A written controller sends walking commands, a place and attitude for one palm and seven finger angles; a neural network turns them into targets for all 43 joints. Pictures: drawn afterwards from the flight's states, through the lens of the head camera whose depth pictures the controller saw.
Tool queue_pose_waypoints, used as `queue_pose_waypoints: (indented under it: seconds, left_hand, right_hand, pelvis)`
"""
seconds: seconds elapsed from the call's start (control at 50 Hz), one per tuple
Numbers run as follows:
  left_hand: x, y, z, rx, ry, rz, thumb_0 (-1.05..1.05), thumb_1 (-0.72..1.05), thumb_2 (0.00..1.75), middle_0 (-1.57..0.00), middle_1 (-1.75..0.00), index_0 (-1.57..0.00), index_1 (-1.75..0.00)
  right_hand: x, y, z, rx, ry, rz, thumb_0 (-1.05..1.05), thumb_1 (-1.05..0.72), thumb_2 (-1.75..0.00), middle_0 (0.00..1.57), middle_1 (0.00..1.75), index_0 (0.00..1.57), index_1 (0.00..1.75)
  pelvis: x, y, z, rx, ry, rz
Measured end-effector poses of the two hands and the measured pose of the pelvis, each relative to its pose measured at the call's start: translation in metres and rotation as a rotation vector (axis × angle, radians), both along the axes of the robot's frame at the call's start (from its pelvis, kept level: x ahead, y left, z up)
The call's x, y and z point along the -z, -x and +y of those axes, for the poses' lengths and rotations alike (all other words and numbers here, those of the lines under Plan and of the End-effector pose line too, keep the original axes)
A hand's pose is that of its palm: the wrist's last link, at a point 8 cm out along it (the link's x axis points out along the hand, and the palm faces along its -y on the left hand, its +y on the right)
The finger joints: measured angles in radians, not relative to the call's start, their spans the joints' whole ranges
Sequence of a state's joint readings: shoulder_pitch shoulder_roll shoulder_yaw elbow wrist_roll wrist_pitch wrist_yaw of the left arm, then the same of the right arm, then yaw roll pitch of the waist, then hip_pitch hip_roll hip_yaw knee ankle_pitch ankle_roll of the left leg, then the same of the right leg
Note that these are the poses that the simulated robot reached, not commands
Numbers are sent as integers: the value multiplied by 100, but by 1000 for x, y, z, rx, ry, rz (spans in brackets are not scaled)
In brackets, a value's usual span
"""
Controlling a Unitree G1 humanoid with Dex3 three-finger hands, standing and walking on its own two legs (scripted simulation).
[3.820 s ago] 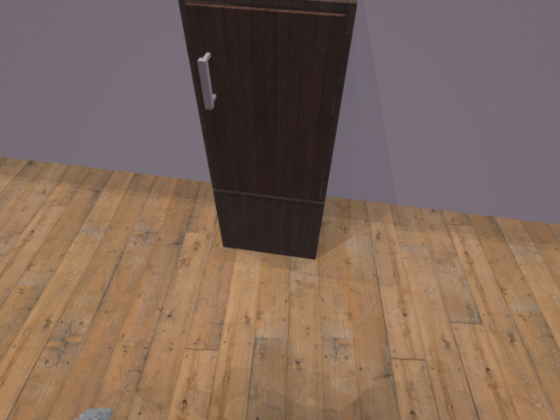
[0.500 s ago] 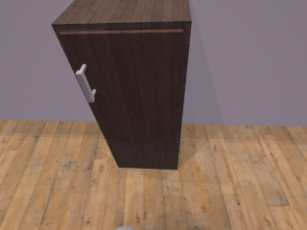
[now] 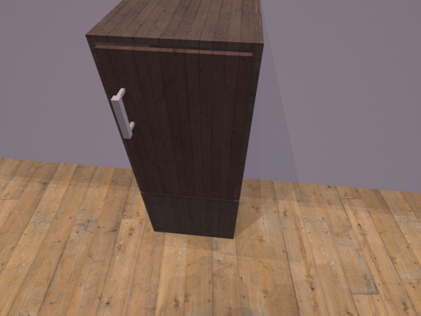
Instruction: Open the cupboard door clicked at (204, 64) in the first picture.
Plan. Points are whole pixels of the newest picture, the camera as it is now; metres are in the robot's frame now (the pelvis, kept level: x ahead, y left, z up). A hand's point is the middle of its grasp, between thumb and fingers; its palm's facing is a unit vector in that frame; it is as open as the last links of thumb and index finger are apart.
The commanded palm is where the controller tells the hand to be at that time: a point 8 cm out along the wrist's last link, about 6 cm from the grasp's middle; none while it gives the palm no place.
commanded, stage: look again from close up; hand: left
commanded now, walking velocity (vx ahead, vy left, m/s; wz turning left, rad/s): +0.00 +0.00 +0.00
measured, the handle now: (124, 113) +0.60 +0.28 +0.04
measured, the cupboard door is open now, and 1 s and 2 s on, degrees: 0 0 0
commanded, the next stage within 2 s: shuffle to correct the standing spot in 0.52 s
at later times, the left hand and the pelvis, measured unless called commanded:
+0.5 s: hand out of the picture -0.02 +0.20 -0.18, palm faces +0.06 -0.98 -0.18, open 7.3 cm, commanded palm none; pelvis -0.01 +0.04 -0.01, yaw +1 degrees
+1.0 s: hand out of the picture -0.04 +0.22 -0.19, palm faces +0.09 -0.99 -0.13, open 7.4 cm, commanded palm none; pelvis +0.00 +0.06 -0.01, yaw +0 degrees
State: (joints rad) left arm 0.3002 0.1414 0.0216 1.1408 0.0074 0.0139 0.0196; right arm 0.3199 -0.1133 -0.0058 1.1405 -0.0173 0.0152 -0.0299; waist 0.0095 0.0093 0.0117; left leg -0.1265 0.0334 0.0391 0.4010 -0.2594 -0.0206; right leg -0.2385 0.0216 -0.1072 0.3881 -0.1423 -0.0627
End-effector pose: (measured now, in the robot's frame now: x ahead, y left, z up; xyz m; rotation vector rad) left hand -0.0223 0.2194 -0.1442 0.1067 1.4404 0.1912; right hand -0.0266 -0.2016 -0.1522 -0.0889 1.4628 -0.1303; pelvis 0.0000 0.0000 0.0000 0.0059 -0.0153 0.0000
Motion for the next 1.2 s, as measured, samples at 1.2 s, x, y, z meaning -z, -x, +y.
queue_pose_waypoints:
  seconds: [1.2]
  left_hand:
    - [10, -57, 75, 25, -19, -130, 2, 94, 90, -19, -30, -20, -30]
  right_hand:
    - [10, 7, 73, 9, -7, 21, 1, -91, -90, 20, 30, 20, 30]
  pelvis:
    - [16, -27, 72, -7, 4, -14]
